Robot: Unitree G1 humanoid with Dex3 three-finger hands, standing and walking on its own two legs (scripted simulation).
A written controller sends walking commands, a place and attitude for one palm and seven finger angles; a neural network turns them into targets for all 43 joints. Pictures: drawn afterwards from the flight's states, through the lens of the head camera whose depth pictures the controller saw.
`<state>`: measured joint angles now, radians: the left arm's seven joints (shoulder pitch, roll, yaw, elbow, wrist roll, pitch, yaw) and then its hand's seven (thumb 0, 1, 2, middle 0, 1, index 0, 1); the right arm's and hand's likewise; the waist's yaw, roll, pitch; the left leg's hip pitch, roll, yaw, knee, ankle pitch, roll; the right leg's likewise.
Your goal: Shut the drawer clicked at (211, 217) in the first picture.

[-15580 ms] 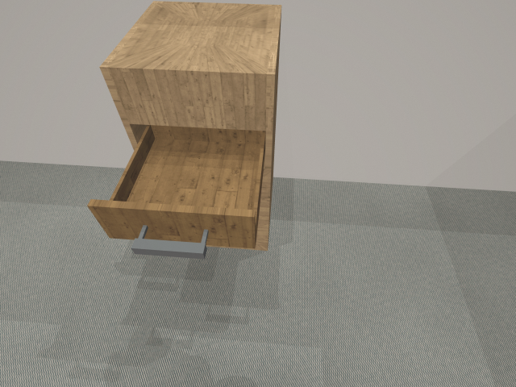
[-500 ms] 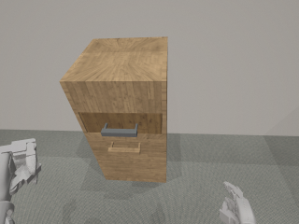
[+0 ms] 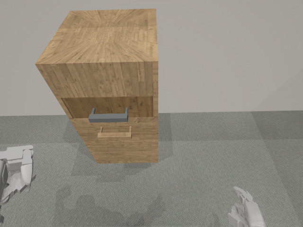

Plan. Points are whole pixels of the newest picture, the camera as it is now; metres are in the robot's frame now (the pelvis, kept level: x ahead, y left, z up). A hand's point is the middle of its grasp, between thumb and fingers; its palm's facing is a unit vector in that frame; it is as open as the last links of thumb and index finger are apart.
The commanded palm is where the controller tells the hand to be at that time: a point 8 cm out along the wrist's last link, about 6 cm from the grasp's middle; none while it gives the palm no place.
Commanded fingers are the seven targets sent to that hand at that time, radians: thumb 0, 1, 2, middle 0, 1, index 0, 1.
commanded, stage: step back with the hand held close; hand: left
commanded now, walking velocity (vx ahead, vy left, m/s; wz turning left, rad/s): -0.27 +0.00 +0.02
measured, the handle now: (109, 113) +0.58 +0.23 -0.16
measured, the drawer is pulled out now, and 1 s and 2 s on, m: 0.00 0.00 0.00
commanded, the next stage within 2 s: stop stepping back and stand still in 1.04 s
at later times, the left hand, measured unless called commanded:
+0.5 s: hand out of the picture +0.11 +0.26 +0.16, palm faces +0.37 -0.78 -0.50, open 3.3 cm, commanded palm +0.04 +0.30 +0.18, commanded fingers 0.00 0.90 0.90 -1.40 -1.60 -1.40 -1.60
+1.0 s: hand out of the picture +0.05 +0.23 +0.17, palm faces +0.23 -0.82 -0.53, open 3.3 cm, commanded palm -0.03 +0.28 +0.18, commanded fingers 0.00 0.90 0.90 -1.40 -1.60 -1.40 -1.60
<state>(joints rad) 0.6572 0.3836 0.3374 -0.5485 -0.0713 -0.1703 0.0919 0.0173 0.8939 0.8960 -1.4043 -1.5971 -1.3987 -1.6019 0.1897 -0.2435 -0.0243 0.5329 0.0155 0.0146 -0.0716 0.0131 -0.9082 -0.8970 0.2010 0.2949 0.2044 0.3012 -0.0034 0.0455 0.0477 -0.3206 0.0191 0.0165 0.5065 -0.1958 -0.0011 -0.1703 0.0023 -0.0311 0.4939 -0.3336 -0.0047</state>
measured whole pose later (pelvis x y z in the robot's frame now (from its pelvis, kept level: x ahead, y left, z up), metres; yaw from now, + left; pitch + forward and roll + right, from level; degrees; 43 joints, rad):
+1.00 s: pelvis -0.16 +0.00 -0.01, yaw +0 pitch +4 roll -4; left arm 0.65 0.49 0.42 -0.68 -0.08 -0.29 0.10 0.02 0.89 0.90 -1.41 -1.60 -1.40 -1.60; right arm 0.11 -0.18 0.00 0.58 -0.01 -0.06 -0.04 0.01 -0.90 -0.90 0.21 0.30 0.21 0.30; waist -0.01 0.03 0.06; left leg -0.56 0.06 -0.02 0.52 -0.07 0.00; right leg -0.18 0.09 -0.01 0.46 -0.35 -0.02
